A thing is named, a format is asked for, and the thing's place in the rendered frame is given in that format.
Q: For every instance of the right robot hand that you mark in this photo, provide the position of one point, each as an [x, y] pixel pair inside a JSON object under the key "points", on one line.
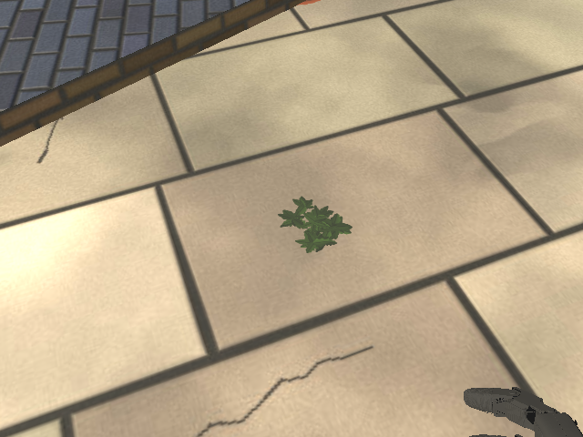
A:
{"points": [[524, 409]]}

